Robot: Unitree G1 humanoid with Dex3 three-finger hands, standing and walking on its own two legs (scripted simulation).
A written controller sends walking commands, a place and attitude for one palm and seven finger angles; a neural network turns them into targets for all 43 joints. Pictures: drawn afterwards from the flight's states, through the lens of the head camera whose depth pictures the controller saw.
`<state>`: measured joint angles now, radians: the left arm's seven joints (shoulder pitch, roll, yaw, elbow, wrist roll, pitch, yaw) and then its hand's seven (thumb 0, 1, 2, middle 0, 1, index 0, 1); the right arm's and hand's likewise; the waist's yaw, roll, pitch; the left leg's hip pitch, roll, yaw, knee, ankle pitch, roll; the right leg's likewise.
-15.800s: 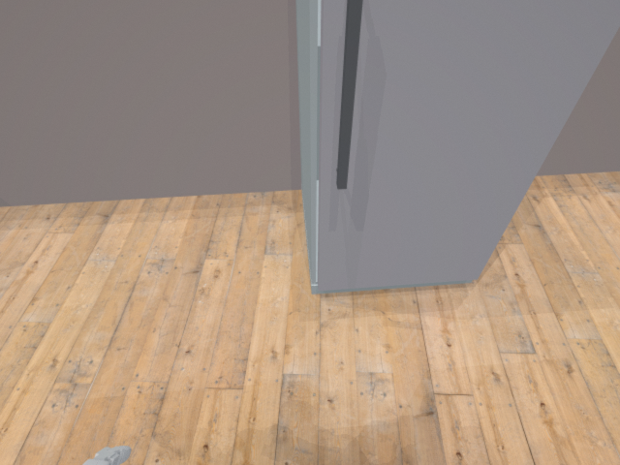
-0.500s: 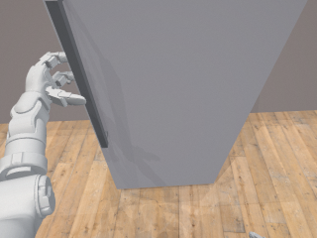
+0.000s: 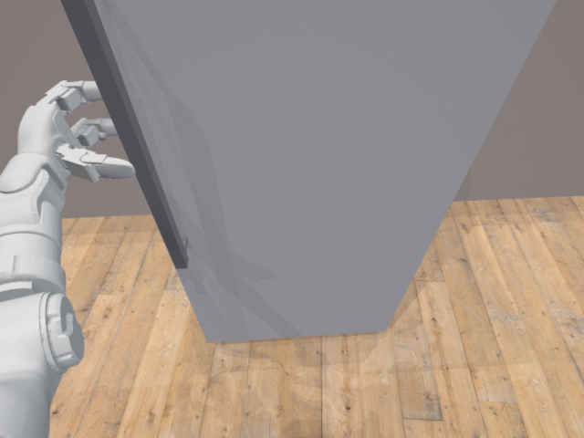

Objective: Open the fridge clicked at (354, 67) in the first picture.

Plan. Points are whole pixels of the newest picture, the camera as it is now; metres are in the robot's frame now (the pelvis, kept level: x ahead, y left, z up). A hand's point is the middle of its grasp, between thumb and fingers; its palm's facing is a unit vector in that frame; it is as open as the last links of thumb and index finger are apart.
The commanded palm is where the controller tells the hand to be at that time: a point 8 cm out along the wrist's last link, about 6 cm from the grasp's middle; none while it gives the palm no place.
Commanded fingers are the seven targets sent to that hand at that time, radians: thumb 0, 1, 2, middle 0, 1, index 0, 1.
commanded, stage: slide the fingers in behind the handle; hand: left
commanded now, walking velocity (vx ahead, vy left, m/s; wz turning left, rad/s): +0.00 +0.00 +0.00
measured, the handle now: (149, 163) +0.49 +0.22 +0.12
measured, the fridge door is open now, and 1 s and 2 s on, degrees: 0 0 0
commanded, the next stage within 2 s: grip the handle and tug to test in 1.84 s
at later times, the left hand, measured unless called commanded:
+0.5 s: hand (104, 145) +0.43 +0.24 +0.19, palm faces +0.07 -1.00 +0.02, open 13.9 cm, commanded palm +0.40 +0.29 +0.19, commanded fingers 0.00 -0.50 0.30 -0.30 -1.20 -0.30 -1.20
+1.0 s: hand (129, 140) +0.44 +0.21 +0.20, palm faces +0.06 -1.00 +0.03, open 14.0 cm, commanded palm +0.41 +0.27 +0.19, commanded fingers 0.00 -0.50 0.30 -0.30 -1.20 -0.30 -1.20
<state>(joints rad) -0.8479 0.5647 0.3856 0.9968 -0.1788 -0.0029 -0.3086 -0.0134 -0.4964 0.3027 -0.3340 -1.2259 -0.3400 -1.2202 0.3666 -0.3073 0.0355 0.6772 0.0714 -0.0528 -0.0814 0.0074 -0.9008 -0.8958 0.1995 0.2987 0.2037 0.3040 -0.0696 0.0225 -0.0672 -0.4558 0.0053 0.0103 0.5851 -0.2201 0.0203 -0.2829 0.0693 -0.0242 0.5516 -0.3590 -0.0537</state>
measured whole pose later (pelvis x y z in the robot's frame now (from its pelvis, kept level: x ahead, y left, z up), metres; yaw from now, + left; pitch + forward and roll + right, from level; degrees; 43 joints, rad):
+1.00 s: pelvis +0.00 +0.02 +0.00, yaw +0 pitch +3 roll -1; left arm -0.78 0.40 0.30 0.80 -0.19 0.06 -0.18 -0.01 -0.50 0.30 -0.30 -1.20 -0.30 -1.20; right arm 0.34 -0.28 0.04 0.68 0.06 -0.08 -0.06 0.01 -0.90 -0.90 0.20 0.30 0.20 0.30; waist -0.05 0.04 -0.07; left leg -0.42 -0.01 0.02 0.57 -0.22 0.04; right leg -0.24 0.05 -0.01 0.54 -0.36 -0.03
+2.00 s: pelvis +0.00 +0.00 +0.00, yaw +0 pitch +4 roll -1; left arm -0.78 0.40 0.30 0.82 -0.18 0.05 -0.16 -0.01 -0.49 0.31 -0.31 -1.21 -0.31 -1.21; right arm 0.33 -0.28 0.04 0.68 0.07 -0.06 -0.07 0.01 -0.90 -0.90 0.20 0.30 0.20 0.30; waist -0.05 0.03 -0.06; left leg -0.41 0.00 0.02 0.56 -0.21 0.02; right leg -0.24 0.06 -0.01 0.53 -0.35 -0.05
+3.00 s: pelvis +0.00 +0.01 +0.00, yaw -1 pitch +3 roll -1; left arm -0.72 0.39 0.30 0.73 -0.18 0.08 -0.13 0.02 0.76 0.81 -0.43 -1.40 -0.45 -1.40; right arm 0.32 -0.28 0.03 0.67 0.06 -0.06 -0.07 0.01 -0.90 -0.90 0.20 0.30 0.20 0.30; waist -0.05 0.03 -0.06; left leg -0.37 0.00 0.03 0.54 -0.22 0.03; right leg -0.21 0.07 0.00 0.51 -0.34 -0.05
